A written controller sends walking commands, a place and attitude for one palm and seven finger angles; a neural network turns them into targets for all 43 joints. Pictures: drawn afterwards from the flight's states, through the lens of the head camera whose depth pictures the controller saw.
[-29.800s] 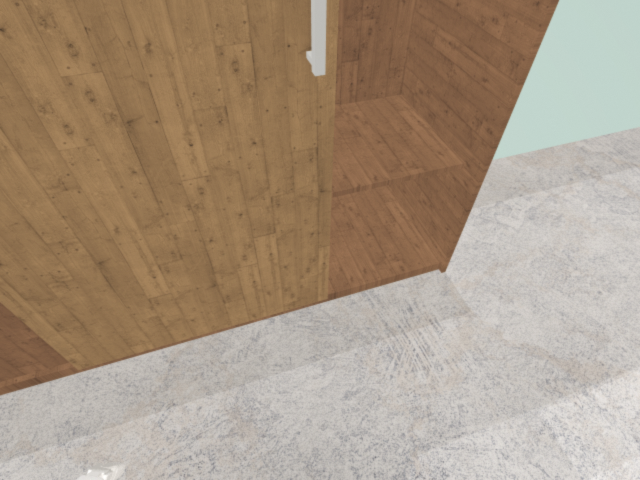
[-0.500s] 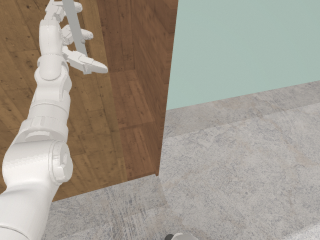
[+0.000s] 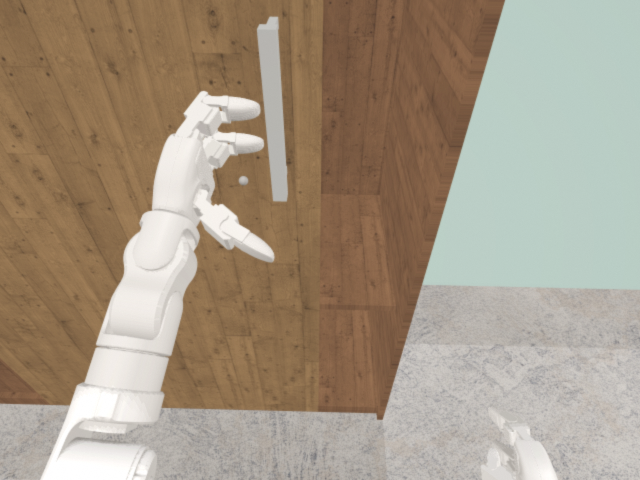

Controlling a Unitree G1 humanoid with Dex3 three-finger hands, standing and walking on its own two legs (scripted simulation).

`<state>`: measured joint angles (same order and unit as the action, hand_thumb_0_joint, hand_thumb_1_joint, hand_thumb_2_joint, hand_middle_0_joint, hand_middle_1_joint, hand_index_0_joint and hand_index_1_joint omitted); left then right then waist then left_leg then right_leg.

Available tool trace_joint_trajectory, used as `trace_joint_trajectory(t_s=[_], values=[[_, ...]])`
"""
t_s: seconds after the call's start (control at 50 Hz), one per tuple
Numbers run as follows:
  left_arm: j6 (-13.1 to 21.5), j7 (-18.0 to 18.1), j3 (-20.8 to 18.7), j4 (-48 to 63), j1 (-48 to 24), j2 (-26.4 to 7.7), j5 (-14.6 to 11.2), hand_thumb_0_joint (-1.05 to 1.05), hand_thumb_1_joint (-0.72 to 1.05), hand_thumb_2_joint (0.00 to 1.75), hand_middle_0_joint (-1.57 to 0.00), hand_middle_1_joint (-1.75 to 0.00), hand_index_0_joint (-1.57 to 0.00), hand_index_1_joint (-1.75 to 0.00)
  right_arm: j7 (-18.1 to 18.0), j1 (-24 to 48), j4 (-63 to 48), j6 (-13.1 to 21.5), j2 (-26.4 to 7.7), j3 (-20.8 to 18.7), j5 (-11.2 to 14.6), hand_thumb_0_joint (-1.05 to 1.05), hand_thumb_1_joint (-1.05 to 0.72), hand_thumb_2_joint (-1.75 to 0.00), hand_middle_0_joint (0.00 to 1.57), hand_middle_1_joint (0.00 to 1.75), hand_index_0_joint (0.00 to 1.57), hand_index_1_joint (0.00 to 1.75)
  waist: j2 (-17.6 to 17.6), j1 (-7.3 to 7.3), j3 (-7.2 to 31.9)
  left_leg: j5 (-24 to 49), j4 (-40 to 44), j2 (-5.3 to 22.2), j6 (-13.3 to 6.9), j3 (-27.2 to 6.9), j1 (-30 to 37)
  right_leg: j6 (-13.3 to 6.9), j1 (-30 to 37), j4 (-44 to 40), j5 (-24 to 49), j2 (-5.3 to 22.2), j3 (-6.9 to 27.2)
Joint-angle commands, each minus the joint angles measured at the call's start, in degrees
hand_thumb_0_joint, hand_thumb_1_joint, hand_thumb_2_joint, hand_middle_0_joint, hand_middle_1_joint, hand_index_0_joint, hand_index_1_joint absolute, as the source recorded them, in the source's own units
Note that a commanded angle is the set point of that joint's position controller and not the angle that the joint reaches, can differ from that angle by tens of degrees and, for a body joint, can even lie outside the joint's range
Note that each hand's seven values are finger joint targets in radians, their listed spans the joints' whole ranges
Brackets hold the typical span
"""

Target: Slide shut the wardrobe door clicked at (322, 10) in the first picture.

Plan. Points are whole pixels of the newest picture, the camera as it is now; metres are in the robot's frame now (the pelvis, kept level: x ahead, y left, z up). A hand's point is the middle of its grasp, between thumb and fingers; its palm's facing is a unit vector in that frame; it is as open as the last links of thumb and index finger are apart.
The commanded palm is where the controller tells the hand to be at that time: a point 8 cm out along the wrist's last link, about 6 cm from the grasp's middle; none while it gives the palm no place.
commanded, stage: slip the hand off the handle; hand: left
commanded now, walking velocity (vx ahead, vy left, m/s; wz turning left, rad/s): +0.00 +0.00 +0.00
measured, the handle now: (276, 117) +0.48 +0.10 +0.25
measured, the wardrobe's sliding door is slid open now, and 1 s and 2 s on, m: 0.18 0.18 0.18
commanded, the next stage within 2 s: draw the hand back to the body in 1.52 s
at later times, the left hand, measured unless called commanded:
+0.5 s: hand (227, 200) +0.32 +0.13 +0.24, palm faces +0.09 -0.99 -0.14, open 14.7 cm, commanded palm +0.29 +0.18 +0.23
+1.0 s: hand (217, 193) +0.34 +0.15 +0.23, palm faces +0.01 -0.99 -0.11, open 14.7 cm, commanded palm +0.31 +0.19 +0.23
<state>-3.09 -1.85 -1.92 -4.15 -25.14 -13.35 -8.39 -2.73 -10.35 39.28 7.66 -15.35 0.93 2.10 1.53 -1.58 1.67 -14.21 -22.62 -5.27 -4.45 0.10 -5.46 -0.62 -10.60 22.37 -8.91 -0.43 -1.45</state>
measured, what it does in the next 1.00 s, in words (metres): stands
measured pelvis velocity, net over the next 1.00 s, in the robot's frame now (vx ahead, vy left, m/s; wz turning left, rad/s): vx -0.01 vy -0.03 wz -0.01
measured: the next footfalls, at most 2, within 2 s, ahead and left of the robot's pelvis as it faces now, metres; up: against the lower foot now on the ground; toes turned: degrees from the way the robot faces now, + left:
none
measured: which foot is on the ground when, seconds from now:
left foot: down 0.00-1.00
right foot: down 0.00-1.00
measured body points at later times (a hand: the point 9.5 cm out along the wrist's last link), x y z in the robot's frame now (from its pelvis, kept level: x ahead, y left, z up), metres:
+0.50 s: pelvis +0.01 -0.08 -0.01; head -0.01 -0.10 +0.44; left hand +0.31 +0.18 +0.25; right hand +0.22 -0.29 -0.10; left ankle -0.02 +0.06 -0.74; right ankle +0.04 -0.12 -0.74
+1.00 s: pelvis -0.01 -0.03 -0.01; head -0.03 -0.04 +0.44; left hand +0.33 +0.20 +0.24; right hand +0.16 -0.27 -0.09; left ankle -0.02 +0.06 -0.74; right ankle +0.04 -0.12 -0.74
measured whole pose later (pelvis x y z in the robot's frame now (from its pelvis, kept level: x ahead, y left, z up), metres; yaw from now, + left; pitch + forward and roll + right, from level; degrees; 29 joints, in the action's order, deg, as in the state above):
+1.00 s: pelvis -0.01 -0.03 -0.01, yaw -1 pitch -2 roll -1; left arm -2.3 -8.9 -12.2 -6.1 -23.4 -20.3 -13.2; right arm -6.9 -10.1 39.9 7.3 -13.5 3.9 3.2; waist 1.7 -1.0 0.5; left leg -18.4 -32.4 -2.6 -2.3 -1.4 -11.6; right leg -3.3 -15.6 29.0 -11.2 -3.4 -2.3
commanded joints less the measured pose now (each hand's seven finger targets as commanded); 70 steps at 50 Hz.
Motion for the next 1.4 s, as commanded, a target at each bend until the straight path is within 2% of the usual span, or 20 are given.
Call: trace_joint_trajectory(t_s=[0.0, 0.08, 0.1, 0.18, 0.24, 0.28, 0.34, 0.42, 0.46, 0.54, 0.58, 0.68, 0.74, 0.82, 0.9, 0.94, 0.98, 1.06, 1.2, 1.38], values=[[-0.09, -0.50, -7.03, 15.36, -14.64, -7.58, -1.43, 0.00, -0.55, 0.20, -0.25, -1.15, -0.25, -1.15, -0.42, 5.17, -8.13, 0.19, -4.94, -0.51, -0.15, 0.00, -0.90, -0.90, 0.20, 0.30, 0.20, 0.30, -3.14, -1.12, 11.17, 26.53, 2.56, 5.26, 7.60, -2.66, 2.01, -2.74, 8.32, -0.37, 15.35, -1.74, -0.80], [-2.29, -1.55, -9.45, 25.77, -9.86, -9.74, -1.69, 0.00, -0.55, 0.20, -0.25, -1.15, -0.25, -1.15, -0.46, 8.03, -10.73, -2.47, -3.72, 0.23, -0.34, 0.00, -0.90, -0.90, 0.20, 0.30, 0.20, 0.30, 0.42, -1.90, 14.92, 29.90, 0.64, 4.78, 6.20, -0.92, 2.91, -2.60, 12.62, 0.94, 22.70, -1.18, 0.03], [-2.40, -2.32, -8.32, 27.94, -7.58, -8.49, -2.08, 0.00, -0.55, 0.20, -0.25, -1.15, -0.25, -1.15, -0.39, 8.52, -11.32, -2.88, -3.21, 0.52, -0.41, 0.00, -0.90, -0.90, 0.20, 0.30, 0.20, 0.30, 0.94, -1.72, 14.87, 31.61, 0.33, 4.82, 6.09, -0.95, 3.42, -2.44, 13.02, 1.20, 24.52, -1.06, -0.06], [-2.37, -5.17, -11.14, 31.38, -5.04, -11.49, -3.86, 0.00, -0.55, 0.20, -0.25, -1.15, -0.25, -1.15, -0.69, 9.15, -11.56, -3.66, -3.44, 1.01, -0.45, 0.00, -0.90, -0.90, 0.20, 0.30, 0.20, 0.30, -1.36, -0.76, 14.47, 26.60, -1.39, 4.61, 3.97, -0.49, 2.15, -1.20, 13.29, 1.67, 28.63, -0.38, 0.86], [-2.80, -6.97, -11.02, 26.51, -9.01, -11.66, -5.53, 0.00, -0.55, 0.20, -0.25, -1.15, -0.25, -1.15, -2.08, 10.67, -10.49, -3.58, -3.64, 1.59, 0.01, 0.00, -0.90, -0.90, 0.20, 0.30, 0.20, 0.30, -1.31, 0.74, 9.22, 17.45, -1.37, 4.25, 2.91, -0.86, -0.62, -0.77, 9.47, 0.00, 20.72, 0.00, 1.63], [-2.60, -7.58, -12.51, 25.72, -9.95, -13.54, -6.14, 0.00, -0.55, 0.20, -0.25, -1.15, -0.25, -1.15, -2.79, 11.20, -10.34, -3.06, -3.84, 1.68, 0.11, 0.00, -0.90, -0.90, 0.20, 0.30, 0.20, 0.30, 0.46, 0.55, 9.58, 14.30, -2.42, 3.96, 2.53, -0.79, -1.21, -0.20, 9.00, -0.22, 18.31, 0.72, 3.14], [-1.61, -8.44, -15.47, 19.56, -11.71, -16.23, -7.22, 0.00, -0.55, 0.20, -0.25, -1.15, -0.25, -1.15, -3.47, 11.72, -9.24, -2.43, -4.22, 1.79, 0.34, 0.00, -0.90, -0.90, 0.20, 0.30, 0.20, 0.30, -3.49, 0.72, 8.99, 8.95, -3.58, 4.16, 2.65, -1.70, -6.10, 1.15, 9.67, -0.75, 13.53, 2.64, 6.39], [0.67, -9.70, -19.85, 17.29, -11.39, -20.36, -7.97, 0.00, -0.55, 0.20, -0.25, -1.15, -0.25, -1.15, -3.08, 12.24, -9.25, -1.48, -4.72, 1.32, 0.45, 0.00, -0.90, -0.90, 0.20, 0.30, 0.20, 0.30, -3.45, -0.46, 12.84, 5.60, -6.23, 4.44, 3.66, -2.93, -11.17, 2.61, 14.00, 1.05, 14.19, 6.16, 11.58], [1.74, -10.28, -19.79, 16.73, -11.34, -19.92, -8.36, 0.00, -0.55, 0.20, -0.25, -1.15, -0.25, -1.15, -2.79, 12.43, -9.62, -0.97, -4.83, 1.04, 0.62, 0.00, -0.90, -0.90, 0.20, 0.30, 0.20, 0.30, -3.54, -0.68, 13.35, 3.47, -7.40, 4.41, 4.04, -3.08, -13.28, 3.33, 14.33, 1.37, 13.06, 7.39, 13.74], [2.13, -9.90, -22.44, 11.75, -11.43, -23.00, -8.33, 0.00, -0.55, 0.20, -0.25, -1.15, -0.25, -1.15, -2.60, 12.26, -9.34, -0.51, -5.88, 0.37, 1.06, 0.00, -0.90, -0.90, 0.20, 0.30, 0.20, 0.30, -5.70, -0.84, 11.25, -2.62, -9.63, 4.60, 4.46, -3.64, -18.26, 3.96, 12.44, 0.45, 3.68, 9.14, 17.40], [2.55, -9.36, -23.14, 13.29, -12.00, -23.77, -8.17, 0.00, -0.55, 0.20, -0.25, -1.15, -0.25, -1.15, -2.43, 12.71, -9.98, -0.23, -5.99, 0.06, 1.08, 0.00, -0.90, -0.90, 0.20, 0.30, 0.20, 0.30, -5.11, -1.53, 12.67, -3.95, -10.49, 4.45, 4.65, -4.13, -18.79, 3.44, 12.41, 0.68, 0.12, 9.43, 17.96], [4.06, -8.13, -22.35, 11.38, -16.03, -24.30, -7.48, 0.00, -0.55, 0.20, -0.25, -1.15, -0.25, -1.15, -2.87, 12.69, -9.28, 0.60, -6.29, -0.40, 1.08, 0.00, -0.90, -0.90, 0.20, 0.30, 0.20, 0.30, -3.80, -0.79, 10.86, -5.98, -11.65, 4.37, 4.80, -4.12, -19.88, 2.50, 8.69, -0.99, -10.91, 9.49, 19.53], [4.57, -7.41, -20.02, 10.01, -19.21, -23.12, -6.88, 0.00, -0.55, 0.20, -0.25, -1.15, -0.25, -1.15, -3.35, 12.38, -9.05, 0.96, -6.23, -0.50, 1.14, 0.00, -0.90, -0.90, 0.20, 0.30, 0.20, 0.30, -2.23, -0.19, 9.82, -6.44, -10.70, 4.50, 4.65, -3.74, -19.14, 1.35, 6.03, -2.26, -18.01, 8.52, 18.51], [5.88, -6.88, -14.84, 12.58, -22.42, -18.92, -5.92, 0.00, -0.55, 0.20, -0.25, -1.15, -0.25, -1.15, -3.78, 11.19, -9.20, 2.09, -5.53, -0.30, 1.16, 0.00, -0.90, -0.90, 0.20, 0.30, 0.20, 0.30, 0.58, 0.40, 11.90, -4.27, -7.30, 4.67, 3.67, -3.67, -13.48, -0.94, 3.84, -1.63, -18.53, 4.57, 12.36], [4.77, -6.86, -15.67, 8.83, -21.47, -20.16, -5.55, 0.00, -0.55, 0.20, -0.25, -1.15, -0.25, -1.15, -4.76, 9.60, -8.43, 2.93, -5.91, 0.30, 1.04, 0.00, -0.90, -0.90, 0.20, 0.30, 0.20, 0.30, -0.68, -0.01, 9.82, -3.32, -3.32, 4.94, 2.98, -4.43, -10.82, -1.50, 2.43, -0.70, -13.44, 1.44, 6.58], [4.03, -6.96, -12.91, 10.29, -21.85, -16.93, -5.39, 0.00, -0.55, 0.20, -0.25, -1.15, -0.25, -1.15, -4.95, 9.42, -8.87, 3.49, -5.41, 0.72, 1.06, 0.00, -0.90, -0.90, 0.20, 0.30, 0.20, 0.30, 1.83, -0.02, 10.05, -1.66, -1.01, 4.92, 3.04, -4.89, -7.50, -1.84, 1.73, 0.42, -8.21, -0.06, 2.91], [3.44, -6.49, -12.68, 11.94, -21.71, -16.36, -5.22, 0.00, -0.55, 0.20, -0.25, -1.15, -0.25, -1.15, -5.05, 8.78, -8.89, 4.02, -5.30, 1.02, 0.77, 0.00, -0.90, -0.90, 0.20, 0.30, 0.20, 0.30, 3.25, -0.48, 11.01, 1.13, 0.45, 5.13, 3.74, -5.79, -4.77, -2.26, 1.62, 1.07, -4.11, -0.94, 1.06], [2.22, -6.03, -10.19, 15.05, -19.17, -12.24, -5.02, 0.00, -0.55, 0.20, -0.25, -1.15, -0.25, -1.15, -4.60, 7.82, -9.07, 4.48, -4.66, 1.25, 0.32, 0.00, -0.90, -0.90, 0.20, 0.30, 0.20, 0.30, 1.90, -0.71, 11.72, 11.73, 1.32, 5.82, 6.03, -6.12, -0.94, -2.48, 2.23, 1.37, 3.73, -1.54, -0.48], [-0.50, -4.81, -8.82, 22.62, -11.61, -8.78, -3.99, 0.00, -0.55, 0.20, -0.25, -1.15, -0.25, -1.15, -2.87, 7.42, -9.05, 3.31, -4.01, 0.99, -0.18, 0.00, -0.90, -0.90, 0.20, 0.30, 0.20, 0.30, 1.55, -1.64, 14.05, 30.90, 0.34, 6.72, 9.08, -5.37, 4.46, -2.48, 4.57, 1.88, 13.12, -1.78, -1.45], [-3.65, -3.64, -5.93, 28.08, -10.70, -6.53, -3.08, 0.00, -0.55, 0.20, -0.25, -1.15, -0.25, -1.15, -2.63, 9.48, -9.36, 0.16, -3.58, 1.09, -0.33, 0.00, -0.90, -0.90, 0.20, 0.30, 0.20, 0.30, 2.71, -1.16, 11.68, 28.66, 0.72, 6.40, 9.32, -4.94, 4.66, -2.58, 4.64, 1.01, 11.31, -1.89, -1.47]])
